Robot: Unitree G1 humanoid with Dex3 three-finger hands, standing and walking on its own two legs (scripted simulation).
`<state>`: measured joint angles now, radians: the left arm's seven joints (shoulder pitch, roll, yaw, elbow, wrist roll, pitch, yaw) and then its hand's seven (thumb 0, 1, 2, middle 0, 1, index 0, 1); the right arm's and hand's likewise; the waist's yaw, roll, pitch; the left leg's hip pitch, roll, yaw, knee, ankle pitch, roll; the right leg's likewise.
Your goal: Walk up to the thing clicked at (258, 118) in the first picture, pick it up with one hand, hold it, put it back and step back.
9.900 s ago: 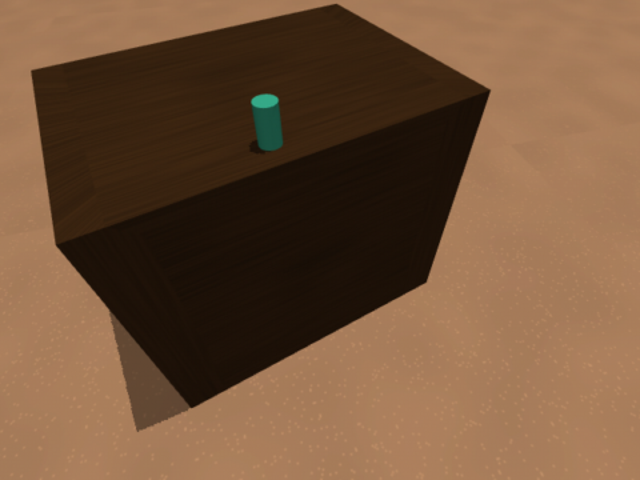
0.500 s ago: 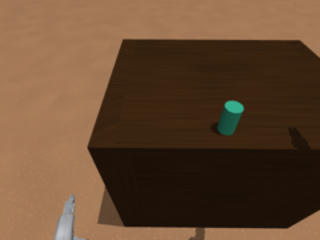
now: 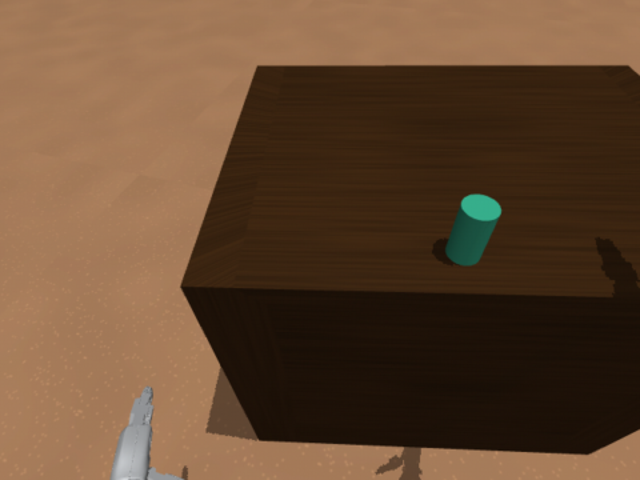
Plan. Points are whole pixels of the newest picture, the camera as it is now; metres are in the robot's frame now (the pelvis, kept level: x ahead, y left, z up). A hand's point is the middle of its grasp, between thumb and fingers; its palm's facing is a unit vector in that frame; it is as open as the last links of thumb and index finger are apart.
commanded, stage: go down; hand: right
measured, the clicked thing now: (471, 231) +0.43 -0.17 +0.08
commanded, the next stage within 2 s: approach in 0.84 s
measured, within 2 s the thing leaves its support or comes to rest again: neither
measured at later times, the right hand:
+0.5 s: hand out of the picture +0.37 -0.36 +0.21, palm faces +0.09 +1.00 +0.00, open 17.6 cm
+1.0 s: hand out of the picture +0.36 -0.36 +0.20, palm faces +0.09 +1.00 +0.00, open 17.6 cm
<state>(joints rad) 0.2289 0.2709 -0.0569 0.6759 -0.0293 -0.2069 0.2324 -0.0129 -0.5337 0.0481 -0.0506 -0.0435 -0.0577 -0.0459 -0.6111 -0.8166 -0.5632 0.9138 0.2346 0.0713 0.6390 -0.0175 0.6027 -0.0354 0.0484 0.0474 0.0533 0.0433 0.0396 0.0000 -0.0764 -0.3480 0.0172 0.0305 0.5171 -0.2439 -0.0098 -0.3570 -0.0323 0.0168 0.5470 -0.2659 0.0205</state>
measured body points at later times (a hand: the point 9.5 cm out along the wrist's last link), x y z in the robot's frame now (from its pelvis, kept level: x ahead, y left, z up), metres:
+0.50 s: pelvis +0.01 -0.01 +0.00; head +0.02 -0.01 +0.45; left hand +0.16 +0.26 -0.07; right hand +0.36 -0.41 +0.21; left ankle +0.01 +0.13 -0.73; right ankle +0.01 -0.13 -0.73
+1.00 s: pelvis +0.00 +0.00 +0.00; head +0.01 -0.01 +0.45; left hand +0.15 +0.26 -0.07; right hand +0.35 -0.41 +0.21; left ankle +0.01 +0.13 -0.73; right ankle +0.01 -0.13 -0.73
